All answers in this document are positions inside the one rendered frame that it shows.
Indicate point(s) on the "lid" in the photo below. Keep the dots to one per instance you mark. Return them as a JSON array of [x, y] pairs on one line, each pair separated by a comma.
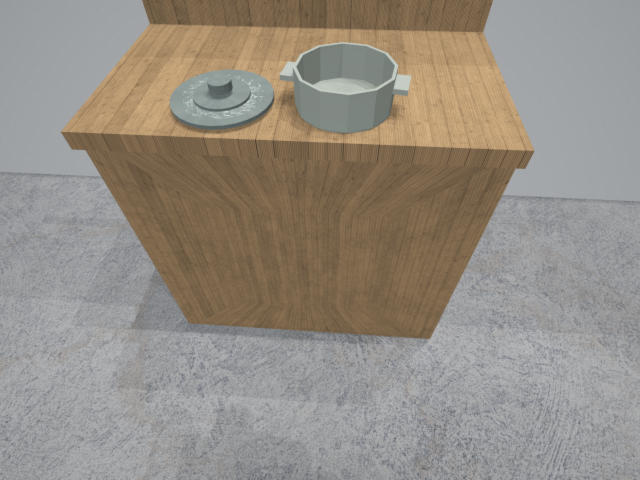
[[251, 97]]

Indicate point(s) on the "pot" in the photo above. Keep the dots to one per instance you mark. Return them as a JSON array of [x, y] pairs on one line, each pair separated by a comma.
[[345, 87]]

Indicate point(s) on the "knob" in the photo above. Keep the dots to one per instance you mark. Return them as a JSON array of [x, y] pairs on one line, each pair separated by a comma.
[[219, 84]]

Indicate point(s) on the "table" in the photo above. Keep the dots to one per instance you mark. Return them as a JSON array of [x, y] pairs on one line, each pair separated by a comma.
[[278, 224]]

